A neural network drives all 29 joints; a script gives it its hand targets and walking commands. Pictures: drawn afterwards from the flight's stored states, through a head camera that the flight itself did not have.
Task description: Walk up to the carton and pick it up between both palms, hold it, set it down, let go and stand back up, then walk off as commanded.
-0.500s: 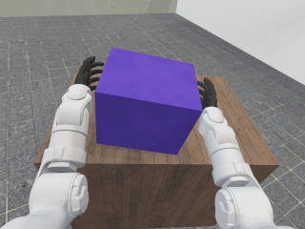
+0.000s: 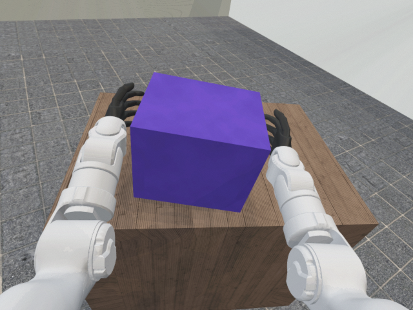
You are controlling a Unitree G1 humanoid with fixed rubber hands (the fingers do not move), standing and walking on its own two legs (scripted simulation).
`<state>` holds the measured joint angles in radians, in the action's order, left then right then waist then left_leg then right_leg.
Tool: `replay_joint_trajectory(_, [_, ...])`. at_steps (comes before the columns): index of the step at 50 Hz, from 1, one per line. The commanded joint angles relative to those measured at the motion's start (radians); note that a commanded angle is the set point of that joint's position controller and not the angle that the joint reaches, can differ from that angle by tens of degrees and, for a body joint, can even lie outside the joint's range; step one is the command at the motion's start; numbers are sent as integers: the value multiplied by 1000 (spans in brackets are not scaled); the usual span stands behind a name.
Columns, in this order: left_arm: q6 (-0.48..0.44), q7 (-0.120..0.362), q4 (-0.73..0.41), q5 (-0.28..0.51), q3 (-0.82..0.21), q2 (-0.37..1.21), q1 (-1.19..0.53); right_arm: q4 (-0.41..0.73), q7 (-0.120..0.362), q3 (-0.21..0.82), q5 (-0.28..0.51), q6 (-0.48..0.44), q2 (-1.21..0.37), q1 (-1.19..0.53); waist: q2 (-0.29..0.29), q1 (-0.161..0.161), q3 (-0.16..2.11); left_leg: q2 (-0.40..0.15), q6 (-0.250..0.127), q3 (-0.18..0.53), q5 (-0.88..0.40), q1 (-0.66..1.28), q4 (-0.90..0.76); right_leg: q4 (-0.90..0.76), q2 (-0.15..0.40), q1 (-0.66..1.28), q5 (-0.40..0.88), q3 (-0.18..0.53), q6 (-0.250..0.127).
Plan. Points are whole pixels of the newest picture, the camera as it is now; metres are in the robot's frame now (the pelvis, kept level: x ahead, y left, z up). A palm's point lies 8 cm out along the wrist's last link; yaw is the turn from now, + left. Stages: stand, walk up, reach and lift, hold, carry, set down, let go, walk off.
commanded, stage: set down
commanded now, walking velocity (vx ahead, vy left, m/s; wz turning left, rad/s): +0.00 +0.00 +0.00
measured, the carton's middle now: (197, 143) +0.44 -0.02 +0.12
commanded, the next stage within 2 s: none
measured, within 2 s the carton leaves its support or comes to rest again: neither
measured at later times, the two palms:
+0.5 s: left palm (129, 111) +0.46 +0.12 +0.18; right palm (287, 147) +0.38 -0.19 +0.16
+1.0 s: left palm (129, 119) +0.48 +0.13 +0.15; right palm (277, 156) +0.39 -0.18 +0.13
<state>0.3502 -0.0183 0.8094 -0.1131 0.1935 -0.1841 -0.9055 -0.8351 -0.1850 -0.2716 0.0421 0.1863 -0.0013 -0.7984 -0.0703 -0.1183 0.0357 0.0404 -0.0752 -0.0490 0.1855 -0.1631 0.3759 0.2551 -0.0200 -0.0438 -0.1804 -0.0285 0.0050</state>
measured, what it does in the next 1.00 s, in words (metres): stands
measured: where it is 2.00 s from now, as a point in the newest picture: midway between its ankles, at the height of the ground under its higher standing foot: outside the picture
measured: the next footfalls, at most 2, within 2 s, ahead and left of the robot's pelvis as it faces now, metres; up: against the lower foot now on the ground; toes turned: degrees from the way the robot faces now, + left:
none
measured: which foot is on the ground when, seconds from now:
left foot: down 0.00-1.00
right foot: down 0.00-1.00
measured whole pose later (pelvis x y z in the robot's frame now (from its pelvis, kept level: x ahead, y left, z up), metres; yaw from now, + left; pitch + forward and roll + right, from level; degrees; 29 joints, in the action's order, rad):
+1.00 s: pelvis +0.00 +0.00 +0.00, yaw +0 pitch +8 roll -2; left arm 0.05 0.03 1.31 -0.02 0.15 -0.27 -1.11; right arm -0.83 -0.19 -0.50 -0.17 0.12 -0.13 -0.82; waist -0.05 -0.17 0.13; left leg 0.05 -0.08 -0.05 0.16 -0.34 0.37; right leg 0.29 -0.01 -0.24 -0.18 -0.03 0.01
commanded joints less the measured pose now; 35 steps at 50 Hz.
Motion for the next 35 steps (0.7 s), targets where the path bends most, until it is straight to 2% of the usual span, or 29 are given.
replay_joint_trajectory(1, [-85, 131, -270, 140, -377, 724, -826, 423, 130, 362, 66, -150, -507, -1022, 219, -35, 814, -77, 169, 87, -687, 533, 72, 20, -39, -68, 415, -37, -12])
replay_joint_trajectory(5, [-93, 139, -244, 149, -371, 715, -846, 453, 122, 363, 59, -140, -510, -1053, 190, -44, 808, -73, 155, 89, -629, 479, 63, 30, -35, -53, 434, -22, -5])
replay_joint_trajectory(7, [-103, 143, -238, 152, -365, 702, -863, 463, 121, 368, 58, -138, -514, -1069, 179, -38, 832, -69, 147, 86, -595, 464, 55, 33, -32, -45, 447, -13, -3])
replay_joint_trajectory(9, [-110, 149, -193, 150, -351, 687, -862, 449, 119, 361, 51, -131, -515, -1058, 161, -43, 825, -69, 140, 88, -586, 452, 53, 37, -29, -45, 471, -8, 0])
replay_joint_trajectory(12, [-124, 162, -108, 134, -296, 656, -876, 406, 119, 330, 30, -121, -522, -1061, 129, -32, 799, -64, 123, 81, -514, 415, 34, 36, -21, -34, 453, 1, 6])
replay_joint_trajectory(15, [-137, 173, -17, 111, -246, 629, -877, 344, 123, 281, 4, -112, -507, -1049, 133, -31, 754, -65, 119, 80, -459, 387, 13, 36, -19, -38, 409, 1, 4])
replay_joint_trajectory(18, [-159, 184, 37, 89, -193, 599, -903, 297, 129, 246, -21, -113, -518, -1037, 139, -14, 748, -63, 114, 68, -429, 384, 0, 35, -16, -42, 396, 1, 3])
replay_joint_trajectory(21, [-177, 198, 119, 64, -143, 568, -908, 241, 134, 194, -58, -113, -519, -1015, 148, -17, 704, -62, 112, 60, -412, 354, -12, 39, -9, -22, 399, 1, 5])
replay_joint_trajectory(22, [-183, 203, 131, 55, -123, 552, -919, 234, 135, 184, -64, -113, -529, -1018, 150, -7, 696, -59, 107, 53, -394, 340, -17, 39, -7, -12, 390, 3, 6])
replay_joint_trajectory(25, [-205, 210, 170, 47, -107, 552, -920, 229, 139, 163, -90, -126, -531, -1018, 167, -10, 716, -63, 112, 51, -422, 345, -15, 44, -5, -12, 407, -3, 4])
replay_joint_trajectory(28, [-238, 208, 161, 61, -124, 565, -954, 238, 143, 162, -104, -150, -554, -1024, 190, -11, 783, -66, 122, 49, -475, 366, 1, 52, -7, -23, 437, -10, 0])
replay_joint_trajectory(32, [-272, 207, 176, 71, -142, 570, -983, 232, 147, 149, -142, -164, -564, -1009, 190, -36, 829, -70, 125, 50, -496, 371, 12, 57, -7, -32, 451, -18, -1])
replay_joint_trajectory(35, [-302, 210, 176, 92, -162, 583, -993, 261, 145, 162, -156, -178, -583, -1017, 192, -50, 884, -66, 127, 53, -525, 362, 26, 71, -3, -25, 512, -14, 3])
